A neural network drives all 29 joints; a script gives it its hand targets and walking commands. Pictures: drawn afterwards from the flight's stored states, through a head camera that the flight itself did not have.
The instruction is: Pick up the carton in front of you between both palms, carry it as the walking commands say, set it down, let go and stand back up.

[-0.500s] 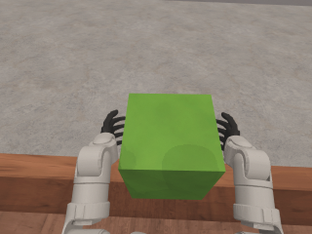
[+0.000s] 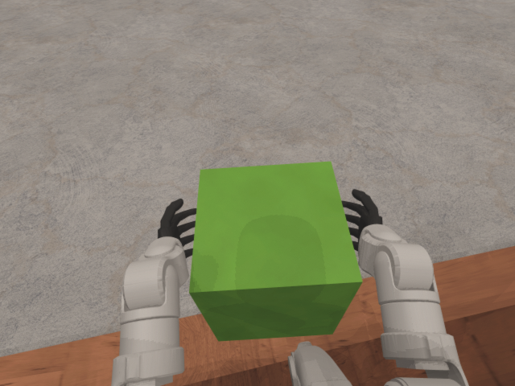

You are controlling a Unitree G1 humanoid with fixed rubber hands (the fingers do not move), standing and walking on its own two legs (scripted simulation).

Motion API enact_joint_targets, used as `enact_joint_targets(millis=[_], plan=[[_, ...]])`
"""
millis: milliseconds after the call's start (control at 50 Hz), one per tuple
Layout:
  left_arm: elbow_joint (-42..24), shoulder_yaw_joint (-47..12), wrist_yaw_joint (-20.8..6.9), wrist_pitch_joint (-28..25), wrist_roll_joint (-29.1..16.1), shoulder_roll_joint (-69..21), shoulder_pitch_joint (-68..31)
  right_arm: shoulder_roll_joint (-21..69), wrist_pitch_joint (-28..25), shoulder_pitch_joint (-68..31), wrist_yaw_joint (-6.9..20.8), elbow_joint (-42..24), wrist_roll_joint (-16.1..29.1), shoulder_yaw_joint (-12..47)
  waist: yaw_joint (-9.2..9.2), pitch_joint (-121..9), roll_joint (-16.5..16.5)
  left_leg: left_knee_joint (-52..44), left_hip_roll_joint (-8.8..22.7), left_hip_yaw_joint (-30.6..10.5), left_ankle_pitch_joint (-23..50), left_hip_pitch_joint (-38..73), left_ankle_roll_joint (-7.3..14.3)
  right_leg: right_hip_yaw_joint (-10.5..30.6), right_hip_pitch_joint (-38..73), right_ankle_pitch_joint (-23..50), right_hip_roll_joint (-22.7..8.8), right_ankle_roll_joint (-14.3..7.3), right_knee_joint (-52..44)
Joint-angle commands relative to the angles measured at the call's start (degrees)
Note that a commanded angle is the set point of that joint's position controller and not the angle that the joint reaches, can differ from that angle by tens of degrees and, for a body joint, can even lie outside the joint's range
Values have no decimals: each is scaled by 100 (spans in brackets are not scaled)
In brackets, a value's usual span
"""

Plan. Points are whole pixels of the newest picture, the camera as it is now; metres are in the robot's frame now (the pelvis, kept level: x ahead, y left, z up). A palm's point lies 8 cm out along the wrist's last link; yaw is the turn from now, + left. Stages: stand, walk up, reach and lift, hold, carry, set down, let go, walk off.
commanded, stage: carry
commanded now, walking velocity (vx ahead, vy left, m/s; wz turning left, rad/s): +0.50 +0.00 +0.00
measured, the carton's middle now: (270, 257) +0.33 -0.04 -0.01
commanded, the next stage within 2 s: none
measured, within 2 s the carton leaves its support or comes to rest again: neither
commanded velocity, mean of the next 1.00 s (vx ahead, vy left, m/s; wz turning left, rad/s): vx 0.50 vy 0.00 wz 0.00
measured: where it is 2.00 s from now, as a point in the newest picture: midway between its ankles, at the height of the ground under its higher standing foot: (238, 182)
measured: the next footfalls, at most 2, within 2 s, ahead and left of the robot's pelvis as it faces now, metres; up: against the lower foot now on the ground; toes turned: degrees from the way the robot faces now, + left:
right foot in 0.14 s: +0.27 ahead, -0.09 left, -0.14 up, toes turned +0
left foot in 0.52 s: +0.58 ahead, +0.06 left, -0.28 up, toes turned -4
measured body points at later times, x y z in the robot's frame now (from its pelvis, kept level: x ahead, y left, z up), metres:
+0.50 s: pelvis +0.43 -0.01 -0.19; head +0.43 -0.02 +0.26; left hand +0.76 +0.14 -0.10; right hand +0.76 -0.16 -0.12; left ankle +0.55 +0.06 -0.91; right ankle +0.25 -0.08 -0.79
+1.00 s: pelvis +0.86 -0.03 -0.38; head +0.87 -0.02 +0.07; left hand +1.19 +0.13 -0.30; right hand +1.20 -0.17 -0.30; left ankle +0.67 +0.08 -0.89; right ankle +0.92 -0.09 -1.10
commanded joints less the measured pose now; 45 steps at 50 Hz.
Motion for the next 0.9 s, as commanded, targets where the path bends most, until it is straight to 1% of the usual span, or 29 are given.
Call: enact_joint_targets(millis=[0, 60, 100, 120, 140, 160, 200, 220, 240, 300, 320, 340, 400, 440, 460, 480, 500, 520, 540, 560, 580, 600, 620, 660, 680, 720, 760, 820, 880], plan=[[-518, -3574, -278, -315, -963, -4186, -3345, 5526, -242, -3511, 905, -995, 1714, 3806, 181, -1751, 80, -471, 852, -1408, 3135, 772, 307, -588, 846, 2501, 296, -92, -2137], [-660, -3848, -266, -278, -1077, -3923, -3282, 5097, -267, -2800, 785, -853, 1332, 3505, 253, -1406, 714, 79, 764, -843, 2760, 142, 219, -1097, 2471, 2844, 495, -97, -3075], [-729, -3879, -236, -188, -1168, -3757, -3085, 4797, -211, -2398, 698, -848, 1113, 3326, 1368, -2270, 686, 1971, 1145, -396, 5475, -74, -195, -1358, 4315, 2543, 609, -384, -2557], [-592, -3825, -234, -148, -1141, -3620, -2855, 4670, -173, -2591, 642, -916, 951, 3243, 2104, -2071, -321, 4118, 767, 2, 4608, -637, -571, -975, 4808, 2271, 317, -682, -3260], [-433, -3910, -226, -106, -1249, -3528, -2939, 4506, -145, -2500, 578, -956, 715, 3045, 1772, -1857, -1394, 5499, 113, -96, -478, -2569, -819, 546, 5922, 4084, -758, -1218, -2270], [-267, -4052, -203, -54, -1474, -3569, -2814, 4133, -58, -2102, 492, -849, 506, 2803, 1410, -2092, -983, 4870, 280, -759, -192, -3162, -728, 2120, 6133, 4030, -1175, -1501, -2237], [-496, -4313, -263, -24, -1867, -3936, -3443, 3867, -16, -1900, 365, -734, 126, 2362, 1468, -2173, 18, 4005, 647, -1228, 353, -3932, -671, 3327, 5614, 1664, -1667, -2041, -2349], [-493, -4471, -321, -26, -2105, -4215, -3666, 3817, -58, -2021, 338, -913, 84, 2236, 1362, -2010, 450, 3178, 784, -1308, 555, -3695, -727, 3533, 4771, 1050, -1740, -2104, -2547], [-475, -4569, -405, -60, -2275, -4478, -4027, 3936, -92, -2199, 359, -913, 18, 2209, 1186, -1826, 607, 2289, 913, -1258, 906, -3180, -799, 3375, 3962, 1111, -1696, -2068, -2643], [-407, -4705, -578, -237, -2482, -4973, -4422, 4441, -262, -2692, 496, -1158, 85, 2512, 1212, -1772, -114, 1428, 874, -575, 2734, -1993, -675, 2174, 3045, 1741, -1137, -1501, -2432], [-339, -4626, -607, -282, -2458, -5082, -4304, 4574, -321, -2715, 542, -1246, 156, 2677, 1295, -1768, -66, 337, 1004, -845, 4073, -2429, -574, 1651, 3363, 861, -597, -1236, -1777], [-238, -4587, -620, -309, -2396, -5054, -4069, 4595, -367, -2744, 561, -1277, 226, 2808, 1453, -1733, 135, -780, 769, -399, 5091, -2003, -528, 1079, 3180, 133, -208, -1100, -1644], [-129, -4401, -579, -385, -2132, -4807, -3418, 4555, -419, -2685, 570, -1461, 414, 3127, 1503, -1546, -345, -2244, 396, 91, 6072, -99, -572, 410, 2313, -591, 133, -961, -1388], [-66, -4217, -504, -356, -1910, -4436, -2981, 4327, -360, -2551, 517, -1570, 421, 3221, 957, -2051, -874, -1756, 349, 384, 6336, 1185, -395, -199, 2343, 373, 59, -706, -195], [-104, -4119, -457, -327, -1781, -4259, -2802, 4184, -314, -2406, 497, -1615, 477, 3209, 395, -2255, -707, -2066, 327, 487, 5906, 1799, -315, -429, 2405, 1677, -58, -532, 780], [-168, -4015, -390, -280, -1602, -4045, -2774, 4042, -263, -2262, 479, -1528, 487, 3202, -287, -2249, 187, -2625, 465, 367, 5442, 2502, -64, -777, 1909, 1788, 57, -251, 2572], [-182, -3882, -301, -241, -1395, -3874, -2785, 3947, -179, -2011, 498, -1268, 513, 3148, -357, -1567, 999, -2685, 1072, -287, 5713, 2669, 87, -997, 749, -2304, 641, -184, 4184], [-63, -3549, -219, -128, -1214, -3438, -2581, 3753, -139, -2220, 439, -1234, 626, 3218, 372, -1849, 1259, -1483, 1852, -2243, 7962, 3793, 593, -123, -745, -3284, 758, -46, 4185], [68, -3252, -100, -33, -953, -3167, -2226, 3765, -76, -2245, 383, -1094, 784, 3291, 154, -2131, 997, -1609, 2416, -3383, 6274, 4207, 1164, 109, -1606, -3182, 482, 16, 3949], [-101, -3047, -21, -23, -849, -2957, -2430, 4086, -68, -2438, 393, -1114, 989, 3447, 77, -1835, 568, -1810, 2399, -4226, 4896, 3432, 1368, 247, -1872, -3365, 272, 36, 3390], [-84, -2949, 20, -31, -775, -3051, -2501, 4254, -50, -2888, 448, -1239, 1242, 3520, 191, -1755, -340, -1576, 2223, -4274, 4877, 3161, 1256, 384, -1984, -2859, 112, 19, 2668], [-59, -2779, 19, -83, -673, -3178, -2454, 4553, -77, -3319, 548, -1380, 1561, 3728, 237, -1990, -226, -1520, 2412, -4585, 5018, 2907, 1349, 394, -1888, -2641, 33, 98, 2282], [-145, -2733, -13, -159, -645, -3380, -2676, 4806, -132, -3618, 653, -1440, 1763, 3848, 274, -1888, -566, -1805, 2279, -4288, 4751, 2063, 1326, 362, -1208, -2123, -72, 160, 1327], [-242, -2928, -91, -302, -677, -3678, -2995, 5321, -246, -3995, 825, -1335, 1919, 3986, 227, -1569, -39, -1952, 1858, -3470, 4711, 1196, 994, -1, -421, -1326, -46, 210, 166], [-349, -3133, -130, -353, -727, -3871, -3059, 5461, -302, -3886, 887, -1286, 1927, 3973, 253, -1855, 308, -1665, 1674, -3037, 4676, 1249, 812, -109, -167, -122, -21, 83, 293], [-575, -3318, -165, -448, -830, -3901, -3163, 5482, -370, -3653, 955, -1198, 1976, 3968, 38, -1951, 288, -938, 946, -2229, 4181, 1682, 435, -271, -286, 1501, 111, -89, -1170], [-766, -3541, -162, -479, -950, -3859, -3157, 5319, -413, -3172, 924, -1120, 1838, 3829, 28, -1713, 221, -849, 643, -1501, 2979, 792, 352, -728, 1224, 2647, 338, -31, -2836], [-908, -3851, -149, -389, -1023, -3592, -2955, 4864, -363, -2550, 795, -1048, 1441, 3579, 104, -1414, 628, -363, 784, -1328, 2709, 792, 141, -884, 2096, 2941, 334, -105, -3692], [-865, -3928, -137, -222, -1074, -3341, -2771, 4461, -232, -2188, 623, -1012, 1080, 3360, 844, -1635, 372, 1748, 792, -809, 4383, 880, -211, -1010, 3720, 3091, 66, -317, -4651]])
